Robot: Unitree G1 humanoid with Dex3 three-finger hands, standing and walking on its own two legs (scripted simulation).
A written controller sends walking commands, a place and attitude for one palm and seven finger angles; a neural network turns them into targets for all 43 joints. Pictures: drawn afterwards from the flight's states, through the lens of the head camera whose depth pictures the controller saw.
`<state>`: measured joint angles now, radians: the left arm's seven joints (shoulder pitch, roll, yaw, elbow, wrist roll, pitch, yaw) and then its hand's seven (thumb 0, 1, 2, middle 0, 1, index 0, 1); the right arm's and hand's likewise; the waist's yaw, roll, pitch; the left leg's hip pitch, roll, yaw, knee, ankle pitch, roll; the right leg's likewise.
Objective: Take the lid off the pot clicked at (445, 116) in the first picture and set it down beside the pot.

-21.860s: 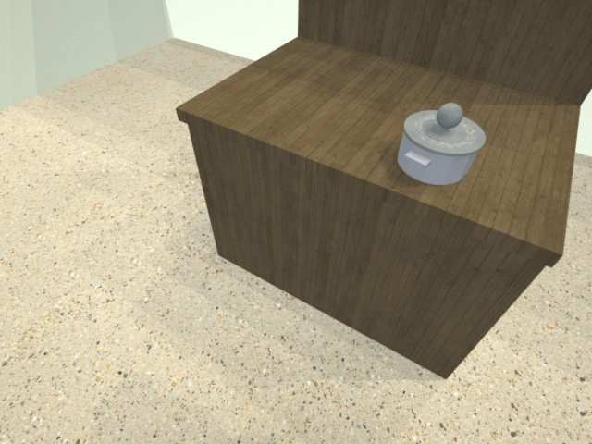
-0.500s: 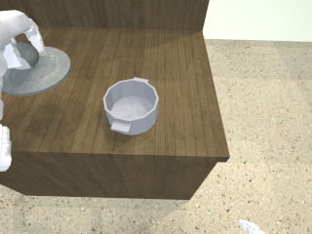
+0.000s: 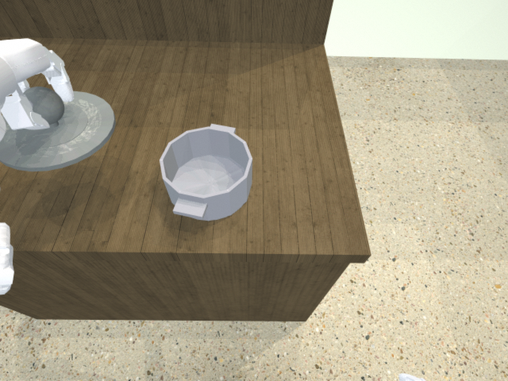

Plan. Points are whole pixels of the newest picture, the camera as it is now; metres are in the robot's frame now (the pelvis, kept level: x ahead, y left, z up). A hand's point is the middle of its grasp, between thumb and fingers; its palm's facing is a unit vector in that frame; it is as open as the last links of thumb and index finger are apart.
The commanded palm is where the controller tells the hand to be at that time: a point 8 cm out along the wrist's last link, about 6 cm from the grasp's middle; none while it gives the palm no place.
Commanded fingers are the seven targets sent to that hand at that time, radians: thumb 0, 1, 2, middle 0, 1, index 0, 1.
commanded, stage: lower the lid onto the table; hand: left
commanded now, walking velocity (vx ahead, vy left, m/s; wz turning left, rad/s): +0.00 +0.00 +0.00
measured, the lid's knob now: (42, 106) +0.48 +0.31 +0.15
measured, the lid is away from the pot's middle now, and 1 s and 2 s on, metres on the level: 0.23 0.23 0.25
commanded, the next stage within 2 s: none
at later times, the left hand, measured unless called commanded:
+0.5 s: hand (35, 125) +0.45 +0.32 +0.14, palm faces -0.40 -0.08 -0.92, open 8.5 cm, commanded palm +0.46 +0.31 +0.21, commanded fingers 0.00 0.50 1.11 -0.84 -1.00 -0.83 -0.99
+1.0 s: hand (54, 138) +0.46 +0.31 +0.11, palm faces -0.42 -0.08 -0.91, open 8.5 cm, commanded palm +0.47 +0.31 +0.18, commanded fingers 0.00 0.50 1.11 -0.84 -1.00 -0.83 -0.99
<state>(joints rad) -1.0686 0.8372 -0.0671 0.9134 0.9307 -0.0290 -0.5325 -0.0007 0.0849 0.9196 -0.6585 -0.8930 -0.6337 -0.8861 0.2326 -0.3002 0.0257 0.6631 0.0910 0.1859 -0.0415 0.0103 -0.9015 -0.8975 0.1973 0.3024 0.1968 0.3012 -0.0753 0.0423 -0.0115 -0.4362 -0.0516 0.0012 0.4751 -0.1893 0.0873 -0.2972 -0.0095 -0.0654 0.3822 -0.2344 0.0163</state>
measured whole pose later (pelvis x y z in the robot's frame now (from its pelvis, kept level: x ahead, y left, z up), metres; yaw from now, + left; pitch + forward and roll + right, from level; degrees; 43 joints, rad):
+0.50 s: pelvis +0.00 +0.00 +0.00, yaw +0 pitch +10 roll -3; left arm -1.01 0.84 -0.05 0.94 0.94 -0.09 -0.50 0.00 0.09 0.92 -0.66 -0.89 -0.63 -0.89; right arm 0.25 -0.30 0.02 0.67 0.09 0.20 -0.05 0.01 -0.90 -0.90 0.20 0.30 0.20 0.30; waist -0.08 0.03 -0.02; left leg -0.47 -0.05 0.01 0.51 -0.21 0.09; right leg -0.33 -0.01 -0.06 0.41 -0.24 0.02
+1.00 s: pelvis +0.00 +0.01 -0.01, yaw -1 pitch +10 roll -3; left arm -0.99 0.80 -0.06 1.01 0.95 -0.12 -0.43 0.00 0.09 0.92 -0.66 -0.89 -0.63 -0.89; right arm 0.26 -0.29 0.03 0.67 0.09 0.18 -0.06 0.01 -0.90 -0.90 0.20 0.30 0.20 0.30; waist -0.09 0.03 -0.03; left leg -0.50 -0.05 0.02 0.54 -0.22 0.10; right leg -0.37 -0.01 -0.04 0.44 -0.25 0.01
